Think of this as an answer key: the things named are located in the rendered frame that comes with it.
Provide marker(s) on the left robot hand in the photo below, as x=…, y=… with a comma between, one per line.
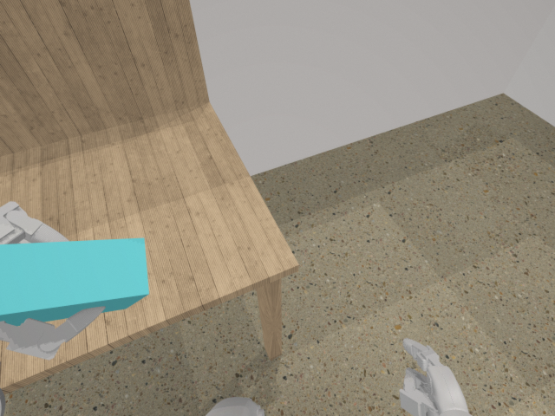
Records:
x=33, y=337

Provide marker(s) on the left robot thigh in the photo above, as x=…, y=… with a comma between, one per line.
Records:
x=236, y=406

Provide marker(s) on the right robot hand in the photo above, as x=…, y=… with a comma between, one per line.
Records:
x=434, y=394

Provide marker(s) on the sponge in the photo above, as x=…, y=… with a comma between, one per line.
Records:
x=53, y=281

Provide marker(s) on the table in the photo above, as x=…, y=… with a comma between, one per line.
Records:
x=107, y=132

